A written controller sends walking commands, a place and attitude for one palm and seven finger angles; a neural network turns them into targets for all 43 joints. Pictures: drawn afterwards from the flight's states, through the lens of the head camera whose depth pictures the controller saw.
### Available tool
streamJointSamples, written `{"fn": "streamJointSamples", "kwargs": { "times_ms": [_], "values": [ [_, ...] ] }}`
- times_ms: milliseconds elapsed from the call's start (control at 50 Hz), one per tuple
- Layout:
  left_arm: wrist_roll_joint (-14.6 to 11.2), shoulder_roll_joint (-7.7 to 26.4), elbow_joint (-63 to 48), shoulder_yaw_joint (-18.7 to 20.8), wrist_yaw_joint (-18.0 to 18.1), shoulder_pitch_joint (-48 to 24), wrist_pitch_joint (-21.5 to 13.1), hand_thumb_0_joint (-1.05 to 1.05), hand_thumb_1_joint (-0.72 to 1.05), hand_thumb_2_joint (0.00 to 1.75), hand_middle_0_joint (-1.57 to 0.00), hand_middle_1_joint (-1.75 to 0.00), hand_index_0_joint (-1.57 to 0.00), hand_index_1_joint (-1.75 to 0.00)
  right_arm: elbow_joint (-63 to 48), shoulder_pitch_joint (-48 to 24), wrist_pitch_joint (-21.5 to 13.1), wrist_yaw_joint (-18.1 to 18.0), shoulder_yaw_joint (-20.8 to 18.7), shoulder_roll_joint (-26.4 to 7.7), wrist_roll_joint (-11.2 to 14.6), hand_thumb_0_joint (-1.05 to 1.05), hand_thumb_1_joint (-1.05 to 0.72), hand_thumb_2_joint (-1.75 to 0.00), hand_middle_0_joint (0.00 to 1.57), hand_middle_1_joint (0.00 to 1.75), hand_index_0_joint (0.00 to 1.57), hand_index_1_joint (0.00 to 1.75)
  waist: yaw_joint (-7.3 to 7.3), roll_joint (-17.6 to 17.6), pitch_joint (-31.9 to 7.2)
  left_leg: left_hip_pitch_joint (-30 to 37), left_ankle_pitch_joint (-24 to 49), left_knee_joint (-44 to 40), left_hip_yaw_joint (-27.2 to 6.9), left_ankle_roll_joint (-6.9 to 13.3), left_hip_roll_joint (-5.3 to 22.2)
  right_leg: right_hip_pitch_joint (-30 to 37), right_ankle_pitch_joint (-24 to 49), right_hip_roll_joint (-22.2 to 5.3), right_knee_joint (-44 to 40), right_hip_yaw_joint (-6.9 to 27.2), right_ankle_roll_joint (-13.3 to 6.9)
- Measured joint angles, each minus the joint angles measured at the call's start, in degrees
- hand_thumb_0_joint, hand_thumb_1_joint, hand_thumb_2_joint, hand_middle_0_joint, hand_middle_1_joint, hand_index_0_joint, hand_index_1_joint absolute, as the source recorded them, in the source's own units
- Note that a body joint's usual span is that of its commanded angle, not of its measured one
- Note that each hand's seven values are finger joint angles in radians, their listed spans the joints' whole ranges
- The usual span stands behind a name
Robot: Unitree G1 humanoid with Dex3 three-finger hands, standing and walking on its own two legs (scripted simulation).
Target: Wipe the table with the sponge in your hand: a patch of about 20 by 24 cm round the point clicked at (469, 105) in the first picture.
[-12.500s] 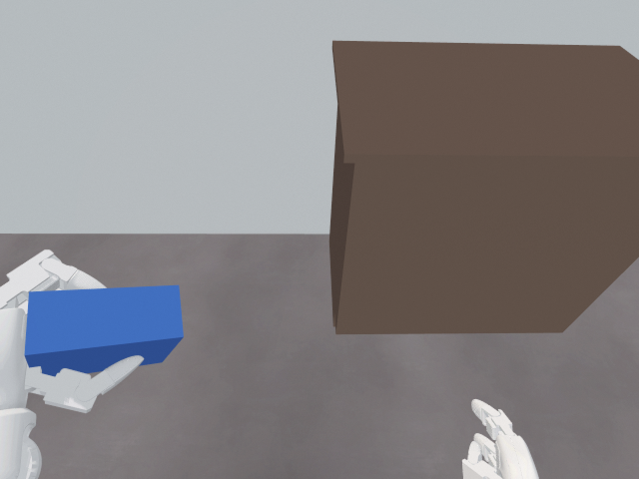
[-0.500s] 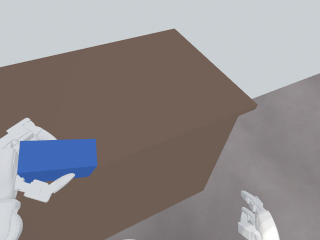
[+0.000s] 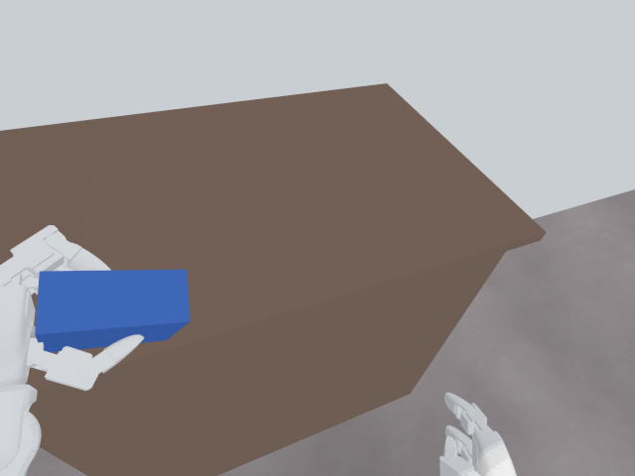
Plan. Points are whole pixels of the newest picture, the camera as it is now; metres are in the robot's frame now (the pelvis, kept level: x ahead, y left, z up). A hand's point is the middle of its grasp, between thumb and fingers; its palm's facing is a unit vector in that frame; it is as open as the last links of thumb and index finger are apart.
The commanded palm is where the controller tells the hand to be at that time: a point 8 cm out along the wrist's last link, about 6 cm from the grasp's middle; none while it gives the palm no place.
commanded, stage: come to a stop and stand still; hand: left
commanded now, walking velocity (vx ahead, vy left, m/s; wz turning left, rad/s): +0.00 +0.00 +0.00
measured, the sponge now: (135, 310) +0.23 +0.21 +0.14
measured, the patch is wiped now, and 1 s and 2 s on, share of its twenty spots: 0.00 0.00 0.00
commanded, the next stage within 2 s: look again from close up in 0.90 s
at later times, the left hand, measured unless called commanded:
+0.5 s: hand (99, 289) +0.24 +0.24 +0.16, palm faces +0.38 -0.84 -0.39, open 9.5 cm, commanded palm +0.18 +0.27 +0.18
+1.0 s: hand (116, 293) +0.24 +0.23 +0.16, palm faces +0.39 -0.84 -0.37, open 9.5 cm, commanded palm +0.18 +0.26 +0.18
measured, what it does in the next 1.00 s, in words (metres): stands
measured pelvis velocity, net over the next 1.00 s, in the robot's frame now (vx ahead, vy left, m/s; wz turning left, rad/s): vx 0.02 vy -0.02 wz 0.01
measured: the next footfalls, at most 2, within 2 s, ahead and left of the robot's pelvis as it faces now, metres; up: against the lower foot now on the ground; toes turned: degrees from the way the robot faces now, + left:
none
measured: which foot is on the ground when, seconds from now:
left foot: down 0.00-1.00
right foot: down 0.00-1.00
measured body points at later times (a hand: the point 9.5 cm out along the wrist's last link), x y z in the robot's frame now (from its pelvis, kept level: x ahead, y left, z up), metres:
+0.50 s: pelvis +0.02 -0.01 +0.00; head +0.04 +0.01 +0.45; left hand +0.21 +0.28 +0.18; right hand +0.21 -0.23 -0.06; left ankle +0.03 +0.07 -0.74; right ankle +0.05 -0.12 -0.74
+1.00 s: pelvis +0.02 -0.02 +0.00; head +0.04 -0.01 +0.45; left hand +0.21 +0.27 +0.18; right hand +0.20 -0.24 -0.07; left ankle +0.03 +0.07 -0.74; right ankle +0.05 -0.12 -0.74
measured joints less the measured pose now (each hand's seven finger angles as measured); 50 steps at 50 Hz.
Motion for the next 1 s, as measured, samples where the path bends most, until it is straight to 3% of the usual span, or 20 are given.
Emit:
{"fn": "streamJointSamples", "kwargs": {
  "times_ms": [180, 380, 520, 720, 1000],
  "values": [
    [-0.4, -1.1, -0.3, 0.8, 0.6, -1.3, -0.4, -0.01, -0.43, 1.02, -0.79, -1.37, -0.79, -1.38, 1.4, 0.2, 0.1, 0.2, -0.7, -1.6, 0.0, 0.01, -0.9, -0.9, 0.2, 0.3, 0.21, 0.3, 1.12, 0.8, 0.8, 1.0, -0.5, -0.8, -0.6, 0.0, -0.2, 1.6, 0.1, -0.2, -1.8, -0.5, 0.4],
    [-1.4, 0.5, -2.8, 0.1, 0.3, 1.4, 0.3, -0.01, -0.43, 1.02, -0.79, -1.37, -0.79, -1.38, 0.1, -2.1, 1.8, -0.1, -1.6, -1.9, 0.4, 0.01, -0.9, -0.9, 0.2, 0.3, 0.2, 0.3, -0.72, 0.6, 1.3, 1.5, -1.5, -0.5, -0.9, -0.6, 0.2, 2.1, -0.9, 0.2, -1.4, -0.7, -0.1],
    [-2.1, 1.1, -3.4, 1.3, 0.6, 3.1, 0.4, -0.01, -0.43, 1.02, -0.79, -1.37, -0.79, -1.38, -0.3, -2.1, 2.6, -0.4, -1.7, -2.2, 0.6, 0.01, -0.9, -0.9, 0.2, 0.3, 0.2, 0.3, -0.39, 1.1, 1.2, 1.3, -1.6, -0.4, -1.4, -1.1, 0.7, 2.1, -0.9, 0.7, -1.8, -1.2, -0.7],
    [-2.0, -1.4, -1.3, -0.4, 1.3, 2.0, 1.8, -0.01, -0.43, 1.02, -0.79, -1.37, -0.79, -1.38, 0.9, -1.8, 2.6, -1.0, -1.3, -2.5, 0.5, 0.01, -0.9, -0.9, 0.2, 0.3, 0.2, 0.3, 0.62, 1.4, 0.7, 1.4, -1.3, -0.7, -1.7, -1.6, 1.4, 2.5, -0.4, 1.4, -2.6, -1.5, -1.4],
    [-2.5, -0.1, -1.9, 0.2, 1.3, 3.1, 2.0, -0.01, -0.43, 1.02, -0.79, -1.37, -0.79, -1.38, 0.4, -1.5, 3.0, -1.1, -1.5, -2.5, 0.6, 0.01, -0.9, -0.9, 0.2, 0.3, 0.2, 0.3, -0.63, 1.7, 0.6, 1.2, -1.1, -1.3, -1.5, -1.8, 1.7, 2.2, 0.0, 1.7, -3.2, -1.3, -1.6]
  ]
}}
